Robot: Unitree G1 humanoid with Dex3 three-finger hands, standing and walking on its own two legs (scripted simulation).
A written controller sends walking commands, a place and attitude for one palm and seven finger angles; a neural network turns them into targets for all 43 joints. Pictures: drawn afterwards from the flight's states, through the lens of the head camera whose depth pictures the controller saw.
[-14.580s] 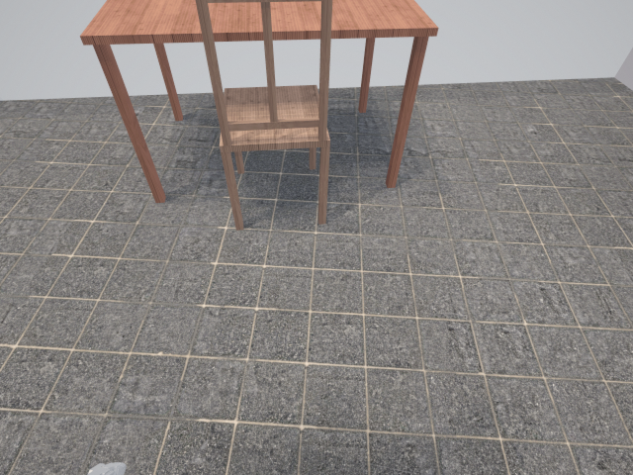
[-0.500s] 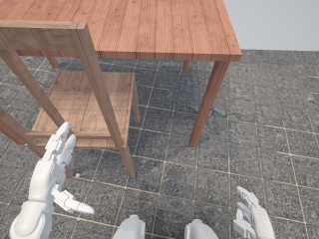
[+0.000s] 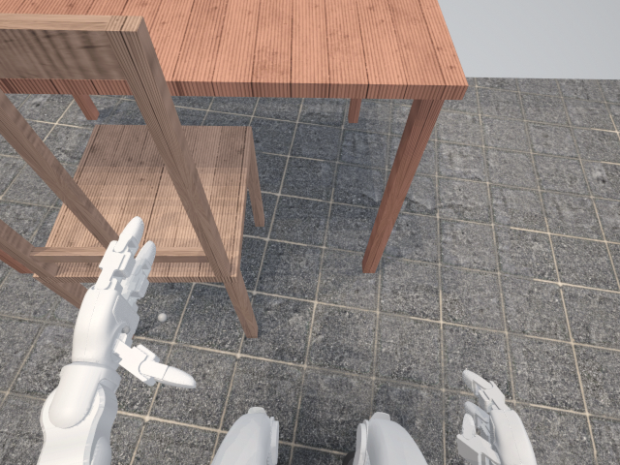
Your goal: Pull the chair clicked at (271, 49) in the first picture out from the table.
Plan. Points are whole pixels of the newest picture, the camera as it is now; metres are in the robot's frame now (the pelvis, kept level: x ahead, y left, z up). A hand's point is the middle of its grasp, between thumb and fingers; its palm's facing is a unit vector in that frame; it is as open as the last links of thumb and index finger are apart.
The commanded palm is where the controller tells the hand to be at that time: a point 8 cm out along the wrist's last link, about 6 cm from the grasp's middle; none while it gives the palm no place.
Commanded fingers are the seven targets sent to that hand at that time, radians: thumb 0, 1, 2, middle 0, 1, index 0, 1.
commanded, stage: aim the fingers beside a spindle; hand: left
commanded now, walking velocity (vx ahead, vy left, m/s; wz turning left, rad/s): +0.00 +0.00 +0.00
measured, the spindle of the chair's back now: (65, 188) +0.46 +0.37 +0.03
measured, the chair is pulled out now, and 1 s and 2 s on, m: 0.00 0.00 0.00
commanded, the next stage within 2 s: push the fingers through the gap in 1.36 s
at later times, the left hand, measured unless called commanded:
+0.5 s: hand (178, 306) +0.30 +0.18 +0.01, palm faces +0.00 -1.00 -0.04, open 16.9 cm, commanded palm +0.28 +0.24 +0.02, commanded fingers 0.00 -0.50 0.30 -0.06 -0.08 -0.06 -0.08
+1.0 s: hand (183, 300) +0.31 +0.18 +0.00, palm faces +0.00 -1.00 -0.05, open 16.9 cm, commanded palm +0.29 +0.23 +0.01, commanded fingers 0.00 -0.50 0.30 -0.06 -0.08 -0.06 -0.08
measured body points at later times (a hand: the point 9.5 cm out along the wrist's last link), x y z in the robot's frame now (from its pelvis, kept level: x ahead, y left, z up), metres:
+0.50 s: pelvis +0.00 +0.00 -0.01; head +0.10 +0.01 +0.43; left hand +0.30 +0.24 +0.02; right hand +0.17 -0.24 -0.11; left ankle +0.02 +0.10 -0.64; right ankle +0.03 -0.11 -0.64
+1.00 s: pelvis +0.00 +0.01 -0.02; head +0.11 +0.02 +0.42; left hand +0.31 +0.24 +0.01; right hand +0.16 -0.24 -0.12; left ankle +0.02 +0.10 -0.64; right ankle +0.03 -0.11 -0.64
